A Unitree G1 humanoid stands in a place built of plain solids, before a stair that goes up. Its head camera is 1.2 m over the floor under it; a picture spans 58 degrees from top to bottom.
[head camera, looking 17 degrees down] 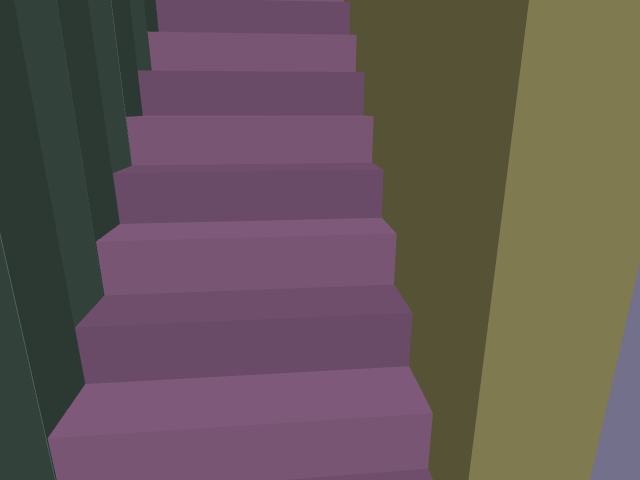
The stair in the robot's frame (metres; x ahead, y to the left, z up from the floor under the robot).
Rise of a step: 0.19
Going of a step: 0.23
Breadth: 1.02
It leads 5 degrees to the left of straight ahead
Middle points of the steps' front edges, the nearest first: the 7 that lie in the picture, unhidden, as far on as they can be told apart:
0.96 0.19 0.39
1.19 0.21 0.58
1.42 0.24 0.78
1.65 0.26 0.97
1.88 0.28 1.16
2.11 0.30 1.36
2.34 0.32 1.55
